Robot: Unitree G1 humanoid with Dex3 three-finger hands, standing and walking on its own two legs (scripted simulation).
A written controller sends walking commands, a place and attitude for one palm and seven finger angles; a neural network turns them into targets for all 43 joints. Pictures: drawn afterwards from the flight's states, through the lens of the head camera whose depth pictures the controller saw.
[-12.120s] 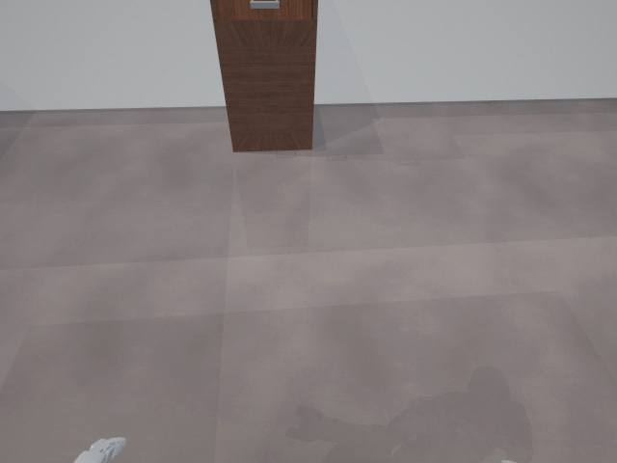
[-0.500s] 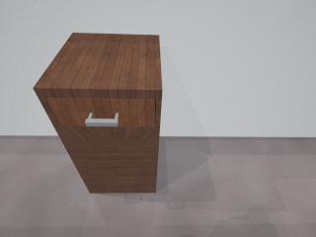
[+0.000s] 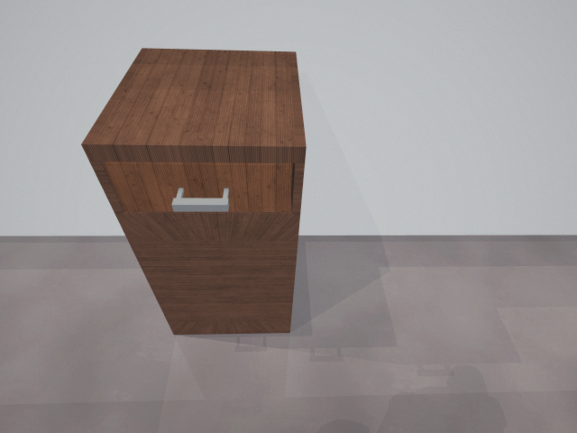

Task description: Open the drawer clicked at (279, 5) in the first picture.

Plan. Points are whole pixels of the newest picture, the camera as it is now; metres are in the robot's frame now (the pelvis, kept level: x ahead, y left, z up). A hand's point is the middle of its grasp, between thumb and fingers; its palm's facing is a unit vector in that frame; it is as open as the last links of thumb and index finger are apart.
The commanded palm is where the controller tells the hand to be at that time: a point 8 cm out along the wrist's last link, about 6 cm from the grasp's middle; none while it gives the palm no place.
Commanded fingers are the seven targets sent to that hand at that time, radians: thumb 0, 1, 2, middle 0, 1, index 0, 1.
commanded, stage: come to a stop and stand still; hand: left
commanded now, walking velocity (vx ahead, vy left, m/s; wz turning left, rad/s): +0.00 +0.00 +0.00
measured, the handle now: (202, 198) +0.56 +0.22 -0.05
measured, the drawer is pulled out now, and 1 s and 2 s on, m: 0.00 0.00 0.00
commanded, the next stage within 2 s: look again from close up in 0.14 s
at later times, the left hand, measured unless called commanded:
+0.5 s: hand out of the picture -0.06 +0.11 -0.18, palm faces +0.06 -0.99 -0.13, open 7.4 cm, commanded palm none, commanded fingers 0.00 0.90 0.90 -0.20 -0.30 -0.20 -0.30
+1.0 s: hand out of the picture -0.03 +0.11 -0.18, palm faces +0.10 -0.99 -0.14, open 7.4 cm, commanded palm none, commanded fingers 0.00 0.90 0.90 -0.20 -0.30 -0.20 -0.30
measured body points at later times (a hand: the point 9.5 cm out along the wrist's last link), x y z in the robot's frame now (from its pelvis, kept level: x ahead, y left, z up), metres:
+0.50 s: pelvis -0.01 -0.03 +0.00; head -0.02 -0.02 +0.45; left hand -0.06 +0.16 -0.16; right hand -0.02 -0.24 -0.16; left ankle +0.03 +0.04 -0.74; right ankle +0.00 -0.14 -0.74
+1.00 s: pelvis +0.00 -0.04 +0.00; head +0.00 -0.03 +0.45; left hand -0.03 +0.16 -0.17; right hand -0.03 -0.25 -0.16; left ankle +0.02 +0.04 -0.73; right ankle +0.00 -0.14 -0.74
